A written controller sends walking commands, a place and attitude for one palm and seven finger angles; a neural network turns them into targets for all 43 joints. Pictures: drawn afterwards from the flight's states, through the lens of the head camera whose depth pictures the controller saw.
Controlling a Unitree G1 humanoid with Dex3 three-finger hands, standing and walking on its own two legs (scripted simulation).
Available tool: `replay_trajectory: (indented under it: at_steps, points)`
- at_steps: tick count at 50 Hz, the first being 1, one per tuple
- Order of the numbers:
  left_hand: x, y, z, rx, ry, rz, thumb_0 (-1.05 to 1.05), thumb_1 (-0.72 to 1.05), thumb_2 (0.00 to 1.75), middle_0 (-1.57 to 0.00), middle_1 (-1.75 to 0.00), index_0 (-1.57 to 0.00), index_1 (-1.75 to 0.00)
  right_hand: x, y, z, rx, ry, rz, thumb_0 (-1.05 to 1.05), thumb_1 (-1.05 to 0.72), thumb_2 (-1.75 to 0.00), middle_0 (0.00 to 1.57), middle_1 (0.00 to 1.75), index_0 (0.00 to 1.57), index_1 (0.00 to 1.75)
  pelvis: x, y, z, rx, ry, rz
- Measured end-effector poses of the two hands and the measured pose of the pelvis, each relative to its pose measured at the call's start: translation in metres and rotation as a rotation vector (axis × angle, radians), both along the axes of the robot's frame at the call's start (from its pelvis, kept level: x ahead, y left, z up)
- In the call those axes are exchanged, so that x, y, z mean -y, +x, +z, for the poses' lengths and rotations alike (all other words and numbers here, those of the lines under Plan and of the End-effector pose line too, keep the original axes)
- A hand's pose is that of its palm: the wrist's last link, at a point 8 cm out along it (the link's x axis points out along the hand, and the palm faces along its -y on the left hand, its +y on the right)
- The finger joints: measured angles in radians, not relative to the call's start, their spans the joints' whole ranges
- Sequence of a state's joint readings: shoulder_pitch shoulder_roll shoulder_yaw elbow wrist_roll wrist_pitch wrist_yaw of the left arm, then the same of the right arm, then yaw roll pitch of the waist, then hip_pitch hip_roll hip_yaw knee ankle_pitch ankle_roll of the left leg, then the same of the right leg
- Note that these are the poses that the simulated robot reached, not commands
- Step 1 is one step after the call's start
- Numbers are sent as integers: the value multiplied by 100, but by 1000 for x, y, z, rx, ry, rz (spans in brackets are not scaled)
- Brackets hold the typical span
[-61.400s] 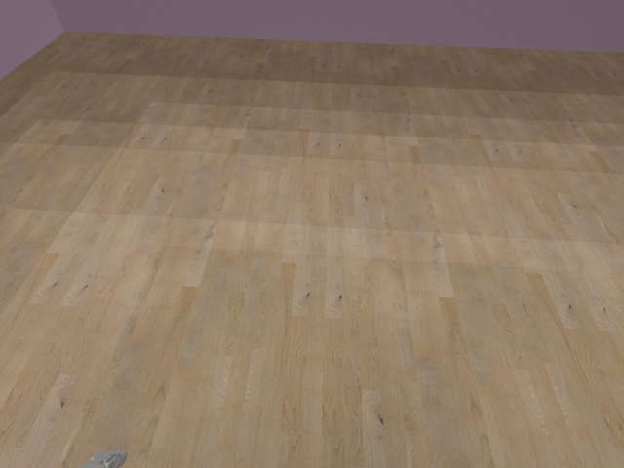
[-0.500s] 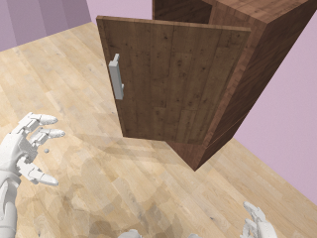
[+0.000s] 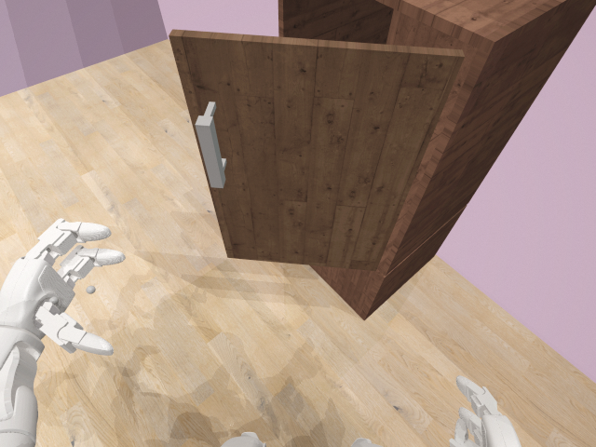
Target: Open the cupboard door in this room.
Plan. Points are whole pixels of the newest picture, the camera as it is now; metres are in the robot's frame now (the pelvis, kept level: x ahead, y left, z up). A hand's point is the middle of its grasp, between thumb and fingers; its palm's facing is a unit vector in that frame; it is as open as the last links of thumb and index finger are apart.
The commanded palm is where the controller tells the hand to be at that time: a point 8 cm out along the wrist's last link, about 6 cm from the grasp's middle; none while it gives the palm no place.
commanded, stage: move the hooked fingers beside the handle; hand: left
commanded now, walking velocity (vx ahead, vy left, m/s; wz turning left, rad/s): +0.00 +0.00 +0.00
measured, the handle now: (214, 146) +0.56 +0.17 +0.05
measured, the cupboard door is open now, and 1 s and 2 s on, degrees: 44 44 44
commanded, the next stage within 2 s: none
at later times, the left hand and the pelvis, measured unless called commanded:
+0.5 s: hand (119, 243) +0.35 +0.26 +0.06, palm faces -0.04 -1.00 -0.01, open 13.9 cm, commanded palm +0.33 +0.31 +0.06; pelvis +0.00 +0.00 +0.00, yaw -1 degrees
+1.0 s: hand (146, 203) +0.42 +0.25 +0.06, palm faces -0.05 -1.00 +0.00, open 13.9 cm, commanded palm +0.41 +0.30 +0.06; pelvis +0.00 +0.00 -0.01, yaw -2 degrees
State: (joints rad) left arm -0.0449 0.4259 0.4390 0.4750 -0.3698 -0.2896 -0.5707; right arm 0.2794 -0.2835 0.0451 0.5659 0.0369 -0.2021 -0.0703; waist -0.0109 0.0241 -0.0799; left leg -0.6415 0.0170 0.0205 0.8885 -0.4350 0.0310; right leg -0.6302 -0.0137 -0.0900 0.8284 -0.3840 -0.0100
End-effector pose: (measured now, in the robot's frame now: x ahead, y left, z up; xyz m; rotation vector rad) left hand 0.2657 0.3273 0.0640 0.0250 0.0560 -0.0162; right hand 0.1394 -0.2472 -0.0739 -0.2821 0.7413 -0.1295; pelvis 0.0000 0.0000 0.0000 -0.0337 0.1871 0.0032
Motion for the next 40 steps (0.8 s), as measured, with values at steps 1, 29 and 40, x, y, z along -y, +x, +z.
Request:
replay_trajectory:
  at_steps: [1, 29, 40]
  points:
    - [0, 0, 0, 1, -1, 0, -1, -50, 30, -30, -120, -30, -120, 0, 1, 0, 2, 1, 2, 1, -90, -90, 21, 30, 20, 30, 0, 0, 0, 0, 0, 0]
    - [12, 80, -4, -2, -13, -28, -1, -50, 30, -30, -120, -30, -120, 15, -46, -16, -188, -29, -89, 1, -90, -90, 21, 30, 20, 30, -1, 1, -4, -49, 1, -14]
    - [21, 117, -5, 8, -11, -40, -1, -50, 30, -30, -120, -30, -120, 17, -72, -25, -297, -35, -134, 1, -90, -90, 21, 30, 20, 30, -4, 0, -7, -78, -2, -19]
